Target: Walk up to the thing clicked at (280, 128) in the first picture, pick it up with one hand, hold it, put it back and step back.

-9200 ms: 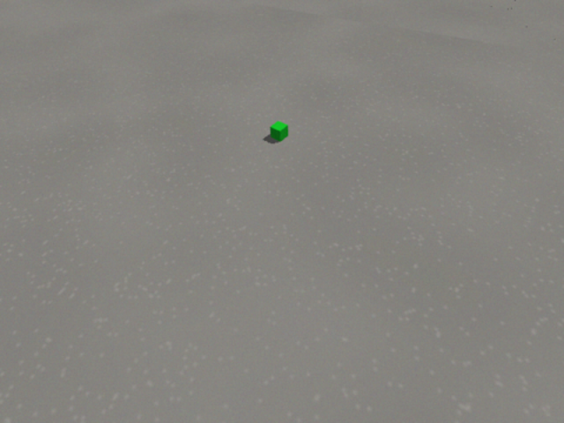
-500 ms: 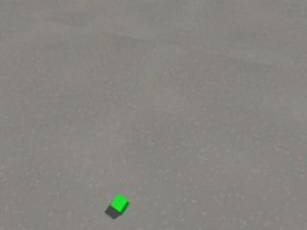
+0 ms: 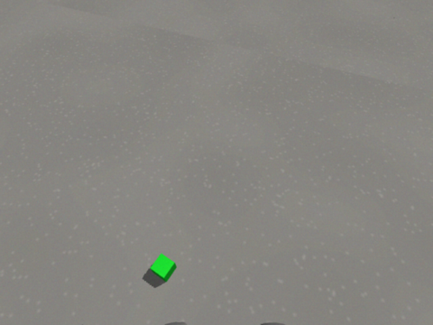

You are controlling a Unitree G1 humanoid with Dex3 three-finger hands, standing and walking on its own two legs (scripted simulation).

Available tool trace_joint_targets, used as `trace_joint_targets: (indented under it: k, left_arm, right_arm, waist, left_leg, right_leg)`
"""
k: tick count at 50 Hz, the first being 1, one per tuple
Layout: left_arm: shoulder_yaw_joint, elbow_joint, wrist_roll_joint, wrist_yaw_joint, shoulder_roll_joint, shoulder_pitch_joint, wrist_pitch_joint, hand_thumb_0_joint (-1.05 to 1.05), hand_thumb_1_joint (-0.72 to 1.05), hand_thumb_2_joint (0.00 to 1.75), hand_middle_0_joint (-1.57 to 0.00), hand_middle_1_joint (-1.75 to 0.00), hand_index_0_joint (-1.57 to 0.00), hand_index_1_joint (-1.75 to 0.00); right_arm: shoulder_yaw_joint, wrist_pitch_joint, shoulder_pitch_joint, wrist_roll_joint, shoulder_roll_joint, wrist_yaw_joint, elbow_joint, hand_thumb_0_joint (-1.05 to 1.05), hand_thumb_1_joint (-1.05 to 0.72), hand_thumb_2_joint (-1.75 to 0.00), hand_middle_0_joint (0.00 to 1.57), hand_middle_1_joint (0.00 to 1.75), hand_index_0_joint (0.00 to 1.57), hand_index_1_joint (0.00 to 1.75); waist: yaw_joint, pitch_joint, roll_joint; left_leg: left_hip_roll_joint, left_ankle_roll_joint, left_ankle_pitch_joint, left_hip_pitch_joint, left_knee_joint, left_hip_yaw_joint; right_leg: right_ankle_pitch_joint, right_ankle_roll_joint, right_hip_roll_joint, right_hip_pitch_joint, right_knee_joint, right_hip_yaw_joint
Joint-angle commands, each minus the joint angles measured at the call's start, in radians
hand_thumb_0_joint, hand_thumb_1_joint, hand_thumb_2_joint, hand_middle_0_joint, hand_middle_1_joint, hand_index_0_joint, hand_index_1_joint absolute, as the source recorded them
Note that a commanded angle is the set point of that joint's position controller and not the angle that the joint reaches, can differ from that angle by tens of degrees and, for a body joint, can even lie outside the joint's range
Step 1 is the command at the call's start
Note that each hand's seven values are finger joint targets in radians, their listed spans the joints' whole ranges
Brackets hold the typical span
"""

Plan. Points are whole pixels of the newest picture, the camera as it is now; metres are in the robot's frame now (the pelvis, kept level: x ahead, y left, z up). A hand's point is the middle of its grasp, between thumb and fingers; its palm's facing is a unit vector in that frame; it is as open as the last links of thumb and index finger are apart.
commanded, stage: walk up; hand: left
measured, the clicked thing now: (163, 267) +0.41 +0.25 -0.73
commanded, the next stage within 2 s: none
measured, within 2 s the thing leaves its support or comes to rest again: neither
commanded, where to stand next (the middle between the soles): +0.03 +0.00 m, yaw +0 degrees
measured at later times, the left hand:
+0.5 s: hand out of the picture +0.11 +0.24 -0.14, palm faces +0.00 -0.95 -0.32, open 7.4 cm
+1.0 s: hand out of the picture +0.08 +0.26 -0.15, palm faces -0.01 -0.94 -0.33, open 7.4 cm
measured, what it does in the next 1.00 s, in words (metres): stands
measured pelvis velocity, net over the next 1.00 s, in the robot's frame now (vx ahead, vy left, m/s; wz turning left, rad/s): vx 0.01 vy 0.01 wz -0.02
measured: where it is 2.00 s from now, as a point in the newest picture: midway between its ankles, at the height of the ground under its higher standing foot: outside the picture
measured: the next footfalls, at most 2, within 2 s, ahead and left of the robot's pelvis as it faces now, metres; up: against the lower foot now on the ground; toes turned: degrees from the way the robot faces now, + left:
right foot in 1.42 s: -0.01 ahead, -0.11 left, +0.00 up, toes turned +2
left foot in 1.76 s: -0.03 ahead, +0.14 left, +0.00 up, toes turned +2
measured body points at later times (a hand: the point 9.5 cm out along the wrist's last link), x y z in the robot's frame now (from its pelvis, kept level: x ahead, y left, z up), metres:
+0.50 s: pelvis +0.01 -0.01 +0.01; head +0.02 -0.01 +0.46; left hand +0.11 +0.29 -0.12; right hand +0.10 -0.30 -0.12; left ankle +0.05 +0.13 -0.73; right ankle -0.03 -0.13 -0.73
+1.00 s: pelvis +0.01 +0.01 +0.01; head +0.02 +0.01 +0.46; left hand +0.08 +0.31 -0.12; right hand +0.09 -0.29 -0.12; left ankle +0.05 +0.13 -0.73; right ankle -0.03 -0.13 -0.73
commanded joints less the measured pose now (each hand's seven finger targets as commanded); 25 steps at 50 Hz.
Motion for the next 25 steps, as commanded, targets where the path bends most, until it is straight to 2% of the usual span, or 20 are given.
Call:
trace_joint_targets:
  k: [1,2,3,4,5,6,7,8,9,10,11,12,14,16,20,25]
  left_arm:
    - [0.027,-0.010,0.015,0.015,0.135,0.114,-0.044,0.00,0.90,0.90,-0.20,-0.30,-0.20,-0.30]
    - [0.031,-0.012,0.027,0.025,0.157,0.098,-0.056,0.00,0.90,0.90,-0.20,-0.30,-0.20,-0.30]
    - [0.040,-0.031,0.037,0.033,0.207,0.059,-0.073,0.00,0.90,0.90,-0.20,-0.30,-0.20,-0.30]
    - [0.036,-0.055,0.032,0.032,0.262,-0.032,-0.076,0.00,0.90,0.90,-0.20,-0.30,-0.20,-0.30]
    - [0.030,-0.072,0.032,0.027,0.260,-0.080,-0.080,0.00,0.90,0.90,-0.20,-0.30,-0.20,-0.30]
    - [0.018,-0.074,0.025,0.026,0.215,-0.091,-0.083,0.00,0.90,0.90,-0.20,-0.30,-0.20,-0.30]
    - [0.009,-0.060,0.020,0.027,0.197,-0.089,-0.084,0.00,0.90,0.90,-0.20,-0.30,-0.20,-0.30]
    - [0.007,-0.052,0.013,0.026,0.189,-0.071,-0.085,0.00,0.90,0.90,-0.20,-0.30,-0.20,-0.30]
    - [0.007,-0.040,0.005,0.025,0.181,-0.051,-0.083,0.00,0.90,0.90,-0.20,-0.30,-0.20,-0.30]
    - [0.008,-0.035,0.000,0.023,0.187,-0.038,-0.079,0.00,0.90,0.90,-0.20,-0.30,-0.20,-0.30]
    - [0.006,-0.035,-0.001,0.021,0.186,-0.019,-0.077,0.00,0.90,0.90,-0.20,-0.30,-0.20,-0.30]
    - [0.005,-0.024,0.000,0.023,0.184,-0.027,-0.076,0.00,0.90,0.90,-0.20,-0.30,-0.20,-0.30]
    - [0.005,-0.009,0.007,0.024,0.186,-0.057,-0.077,0.00,0.90,0.90,-0.20,-0.30,-0.20,-0.30]
    - [0.003,0.004,0.004,0.024,0.191,-0.061,-0.079,0.00,0.90,0.90,-0.20,-0.30,-0.20,-0.30]
    - [-0.001,0.032,-0.001,0.023,0.176,-0.048,-0.082,0.00,0.90,0.90,-0.20,-0.30,-0.20,-0.30]
    - [-0.001,0.048,0.000,0.023,0.178,-0.068,-0.080,0.00,0.90,0.90,-0.20,-0.30,-0.20,-0.30]
  right_arm:
    - [-0.056,-0.020,-0.084,0.009,-0.268,-0.016,-0.114,0.00,-0.90,-0.90,0.20,0.30,0.20,0.30]
    - [-0.041,-0.015,-0.069,0.021,-0.227,-0.014,-0.112,0.00,-0.90,-0.90,0.20,0.30,0.20,0.30]
    - [-0.020,-0.017,-0.030,0.034,-0.171,-0.010,-0.116,0.00,-0.90,-0.90,0.20,0.30,0.20,0.30]
    - [-0.025,-0.012,-0.048,0.041,-0.171,-0.014,-0.109,0.00,-0.90,-0.90,0.20,0.30,0.20,0.30]
    - [-0.035,-0.009,-0.032,0.036,-0.194,-0.016,-0.086,0.00,-0.90,-0.90,0.20,0.30,0.20,0.30]
    - [-0.031,-0.013,-0.036,0.042,-0.197,-0.010,-0.077,0.00,-0.90,-0.90,0.20,0.30,0.20,0.30]
    - [-0.031,-0.021,-0.045,0.045,-0.194,-0.009,-0.075,0.00,-0.90,-0.90,0.20,0.30,0.20,0.30]
    - [-0.028,-0.030,-0.043,0.046,-0.197,-0.009,-0.064,0.00,-0.90,-0.90,0.20,0.30,0.20,0.30]
    - [-0.027,-0.035,-0.042,0.042,-0.205,-0.009,-0.062,0.00,-0.90,-0.90,0.20,0.30,0.20,0.30]
    - [-0.021,-0.038,-0.053,0.038,-0.209,-0.010,-0.063,0.00,-0.90,-0.90,0.20,0.30,0.20,0.30]
    - [-0.019,-0.040,-0.069,0.039,-0.213,-0.008,-0.063,0.00,-0.90,-0.90,0.20,0.30,0.20,0.30]
    - [-0.017,-0.038,-0.085,0.038,-0.214,-0.006,-0.052,0.00,-0.90,-0.90,0.20,0.30,0.20,0.30]
    - [-0.014,-0.037,-0.090,0.038,-0.207,-0.007,-0.036,0.00,-0.90,-0.90,0.20,0.30,0.20,0.30]
    - [-0.008,-0.038,-0.086,0.036,-0.203,-0.007,-0.020,0.00,-0.90,-0.90,0.20,0.30,0.20,0.30]
    - [-0.002,-0.046,-0.105,0.036,-0.203,-0.008,0.000,0.00,-0.90,-0.90,0.20,0.30,0.20,0.30]
    - [-0.002,-0.050,-0.108,0.035,-0.200,-0.011,0.014,0.00,-0.90,-0.90,0.20,0.30,0.20,0.30]
  waist:
    - [0.042,-0.194,0.189]
    - [0.040,-0.186,0.119]
    - [0.009,-0.178,-0.045]
    - [-0.004,-0.142,-0.099]
    - [-0.019,-0.123,-0.096]
    - [-0.027,-0.105,-0.065]
    - [-0.035,-0.102,-0.060]
    - [-0.033,-0.133,-0.068]
    - [-0.020,-0.178,-0.070]
    - [-0.004,-0.203,-0.078]
    - [0.009,-0.190,-0.067]
    - [0.009,-0.152,-0.047]
    - [-0.004,-0.115,-0.027]
    - [-0.004,-0.094,-0.021]
    - [0.010,-0.127,0.020]
    - [0.006,-0.157,0.037]
  left_leg:
    - [0.169,0.143,0.159,0.096,-0.045,-0.152]
    - [0.141,0.098,0.176,0.043,0.010,-0.129]
    - [0.057,0.042,0.103,-0.027,0.086,-0.079]
    - [-0.029,0.009,-0.218,0.001,0.077,-0.041]
    - [-0.013,0.007,-0.282,0.115,0.123,-0.063]
    - [-0.019,0.009,-0.222,0.124,0.079,-0.064]
    - [-0.007,0.011,-0.092,0.117,-0.022,-0.066]
    - [0.017,0.020,0.118,0.181,-0.100,-0.070]
    - [0.043,0.039,0.243,0.225,-0.108,-0.098]
    - [0.055,0.044,0.277,0.238,-0.107,-0.108]
    - [0.058,0.045,0.217,0.236,-0.105,-0.107]
    - [0.056,0.037,0.176,0.223,-0.111,-0.104]
    - [0.053,0.021,0.136,0.218,-0.143,-0.101]
    - [0.051,0.018,0.119,0.210,-0.165,-0.105]
    - [0.066,0.020,0.175,0.213,-0.197,-0.118]
    - [0.075,0.019,0.217,0.203,-0.219,-0.114]
  right_leg:
    - [0.181,0.001,-0.019,0.162,-0.402,-0.035]
    - [0.278,-0.009,-0.063,0.220,-0.480,0.045]
    - [0.382,-0.036,-0.202,0.243,-0.525,0.254]
    - [0.367,-0.132,-0.303,0.101,-0.512,0.319]
    - [0.341,-0.158,-0.306,-0.022,-0.477,0.297]
    - [0.370,-0.128,-0.260,-0.008,-0.460,0.216]
    - [0.467,-0.084,-0.215,0.045,-0.427,0.156]
    - [0.545,-0.039,-0.186,0.057,-0.401,0.104]
    - [0.544,-0.009,-0.150,0.085,-0.390,0.075]
    - [0.489,0.001,-0.135,0.105,-0.407,0.073]
    - [0.373,0.001,-0.142,0.090,-0.458,0.093]
    - [0.306,0.001,-0.147,0.073,-0.491,0.095]
    - [0.297,-0.003,-0.150,0.066,-0.507,0.096]
    - [0.285,-0.003,-0.149,0.064,-0.529,0.097]
    - [0.358,0.003,-0.133,0.128,-0.530,0.072]
    - [0.435,0.008,-0.135,0.191,-0.523,0.062]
